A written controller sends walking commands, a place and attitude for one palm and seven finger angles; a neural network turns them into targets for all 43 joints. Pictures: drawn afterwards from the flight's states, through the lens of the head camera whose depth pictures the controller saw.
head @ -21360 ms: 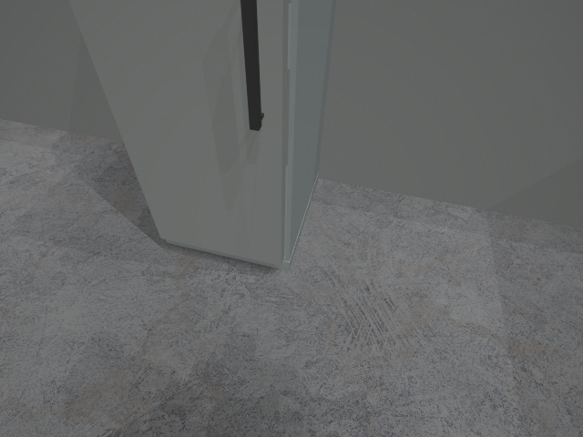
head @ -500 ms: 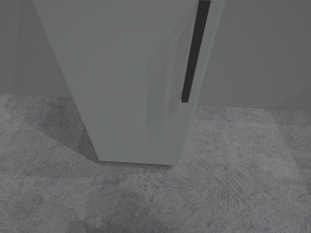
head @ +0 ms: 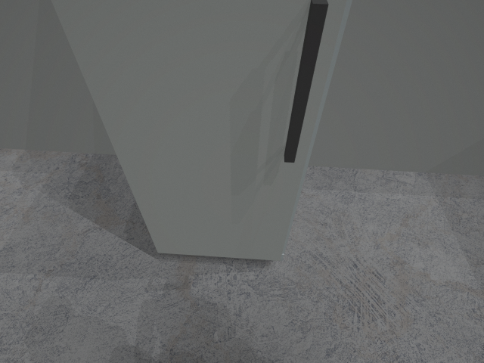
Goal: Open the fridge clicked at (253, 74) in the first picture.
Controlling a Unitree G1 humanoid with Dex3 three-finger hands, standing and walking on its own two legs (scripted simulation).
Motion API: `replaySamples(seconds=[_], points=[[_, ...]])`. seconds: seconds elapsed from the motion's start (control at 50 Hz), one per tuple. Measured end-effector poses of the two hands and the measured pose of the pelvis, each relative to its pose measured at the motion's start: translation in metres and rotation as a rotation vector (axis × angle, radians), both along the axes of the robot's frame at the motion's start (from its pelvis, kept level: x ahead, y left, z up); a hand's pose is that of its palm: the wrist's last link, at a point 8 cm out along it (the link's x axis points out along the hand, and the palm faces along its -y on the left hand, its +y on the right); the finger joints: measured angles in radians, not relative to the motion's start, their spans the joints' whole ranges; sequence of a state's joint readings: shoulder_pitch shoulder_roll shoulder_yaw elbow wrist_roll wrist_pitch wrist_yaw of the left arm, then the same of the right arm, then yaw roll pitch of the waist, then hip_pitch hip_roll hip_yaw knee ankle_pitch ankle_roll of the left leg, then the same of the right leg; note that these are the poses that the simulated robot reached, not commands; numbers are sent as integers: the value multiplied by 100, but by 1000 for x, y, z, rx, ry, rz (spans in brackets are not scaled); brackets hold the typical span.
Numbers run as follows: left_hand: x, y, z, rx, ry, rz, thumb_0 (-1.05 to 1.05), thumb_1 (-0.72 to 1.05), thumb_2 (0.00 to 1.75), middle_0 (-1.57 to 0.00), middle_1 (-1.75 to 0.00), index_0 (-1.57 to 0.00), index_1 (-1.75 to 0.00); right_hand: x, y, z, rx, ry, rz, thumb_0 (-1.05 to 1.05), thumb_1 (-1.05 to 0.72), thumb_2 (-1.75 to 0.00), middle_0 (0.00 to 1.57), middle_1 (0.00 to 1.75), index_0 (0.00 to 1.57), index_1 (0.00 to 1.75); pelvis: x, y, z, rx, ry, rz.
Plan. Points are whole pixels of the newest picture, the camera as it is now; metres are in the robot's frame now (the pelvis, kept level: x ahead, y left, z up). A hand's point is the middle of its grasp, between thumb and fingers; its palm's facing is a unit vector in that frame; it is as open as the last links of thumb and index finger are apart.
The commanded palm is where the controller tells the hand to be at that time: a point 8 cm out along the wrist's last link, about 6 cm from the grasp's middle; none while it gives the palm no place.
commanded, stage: shuffle to correct the standing spot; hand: right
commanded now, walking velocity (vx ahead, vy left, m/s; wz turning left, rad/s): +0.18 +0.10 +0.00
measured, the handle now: (300, 91) +0.60 -0.08 +0.15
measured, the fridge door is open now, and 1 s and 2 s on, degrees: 0 0 0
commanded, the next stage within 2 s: come to a stop and stand still in 0.62 s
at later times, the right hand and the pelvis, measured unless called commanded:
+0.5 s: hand out of the picture +0.04 -0.14 -0.19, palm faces +0.05 +0.99 -0.11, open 7.4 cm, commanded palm none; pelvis +0.11 +0.01 -0.02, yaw +1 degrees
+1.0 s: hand (295, 293) +0.30 -0.10 -0.17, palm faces +0.01 +0.98 -0.21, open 7.3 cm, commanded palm none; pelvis +0.19 +0.08 -0.01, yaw -1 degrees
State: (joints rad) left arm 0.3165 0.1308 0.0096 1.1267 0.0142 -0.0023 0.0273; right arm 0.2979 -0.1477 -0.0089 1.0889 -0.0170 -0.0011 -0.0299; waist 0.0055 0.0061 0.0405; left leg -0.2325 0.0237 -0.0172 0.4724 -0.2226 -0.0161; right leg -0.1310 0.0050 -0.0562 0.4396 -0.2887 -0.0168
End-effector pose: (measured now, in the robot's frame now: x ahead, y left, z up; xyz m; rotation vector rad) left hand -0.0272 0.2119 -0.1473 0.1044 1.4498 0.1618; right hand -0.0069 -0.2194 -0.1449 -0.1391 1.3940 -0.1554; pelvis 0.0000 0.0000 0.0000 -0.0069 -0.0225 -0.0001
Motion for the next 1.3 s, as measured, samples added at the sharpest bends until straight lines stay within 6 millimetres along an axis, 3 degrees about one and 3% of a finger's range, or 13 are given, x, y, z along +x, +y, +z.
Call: replaySamples(seconds=[0.14, 0.24, 0.3, 0.44, 0.52, 0.64, 0.72, 0.78, 0.86, 0.96, 1.06, 1.16, 1.3], points=[[6, 6, -4, -4, 28, 30, 0, 90, 89, -20, -30, -20, -30, 4, 8, -2, 7, 46, -8, 0, -91, -90, 20, 30, 20, 30, 25, 8, -4, -9, 15, 12], [23, 18, -10, -1, 59, 18, 0, 90, 89, -20, -30, -20, -30, 14, 20, -4, 4, 60, -49, 0, -91, -90, 20, 30, 20, 30, 50, 19, -10, 12, 31, -10], [49, 24, -7, 14, 65, -18, 1, 91, 89, -20, -30, -20, -30, 15, 28, -6, 15, 69, -94, 0, -91, -90, 20, 30, 20, 30, 62, 19, -10, 23, 36, -32], [145, 26, -2, 83, -137, -48, 1, 91, 90, -19, -30, -20, -30, 18, 34, -22, 90, 187, -105, 0, -91, -90, 20, 30, 20, 30, 97, 7, -19, 23, 24, -12], [164, 24, 5, 91, -169, -20, 0, 91, 89, -20, -30, -20, -30, 63, 27, -20, 84, 173, -43, 0, -91, -90, 20, 30, 20, 30, 118, 9, -13, 11, 23, 13], [161, 32, 12, 64, -46, -23, 0, 91, 89, -20, -30, -21, -30, 168, 16, -3, 23, -21, -10, 1, -93, -90, 20, 30, 20, 30, 146, 26, 1, 33, 44, -7], [160, 52, 5, 49, 25, 16, 0, 91, 89, -20, -30, -21, -30, 232, 19, 4, -25, -102, 44, 1, -93, -90, 19, 30, 20, 30, 167, 46, -3, 32, 43, -2], [165, 76, -10, 39, 62, 46, 0, 90, 89, -20, -30, -21, -30, 271, 29, 1, -68, -168, 79, 1, -93, -90, 19, 30, 20, 30, 186, 67, -16, 11, 38, -8], [187, 104, -17, 61, 70, 56, 0, 90, 89, -20, -30, -21, -30, 297, 48, 5, -88, -211, 82, 0, -92, -90, 19, 30, 20, 30, 197, 78, -18, 23, 18, -19], [231, 118, -9, 83, -16, 15, 0, 91, 90, -19, -30, -20, -30, 304, 70, 4, -50, -220, 74, 0, -92, -90, 20, 30, 20, 30, 197, 81, -12, 8, 12, -21], [268, 111, 0, 99, -119, -40, 0, 91, 90, -19, -30, -20, -30, 292, 73, -7, -1, -213, 51, 0, -91, -90, 20, 30, 20, 30, 188, 73, -12, 16, 14, -27], [282, 87, 8, 115, -224, -62, 0, 91, 90, -19, -30, -20, -30, 267, 52, -24, 16, -191, 11, 0, -91, -90, 20, 30, 20, 30, 180, 54, -20, 24, -2, -35], [290, 43, 12, 56, -372, -74, 0, 90, 90, -19, -30, -20, -30, 224, 6, -2, -58, -155, -1, 0, -91, -90, 20, 30, 20, 30, 172, 25, -15, 29, -17, -5]])
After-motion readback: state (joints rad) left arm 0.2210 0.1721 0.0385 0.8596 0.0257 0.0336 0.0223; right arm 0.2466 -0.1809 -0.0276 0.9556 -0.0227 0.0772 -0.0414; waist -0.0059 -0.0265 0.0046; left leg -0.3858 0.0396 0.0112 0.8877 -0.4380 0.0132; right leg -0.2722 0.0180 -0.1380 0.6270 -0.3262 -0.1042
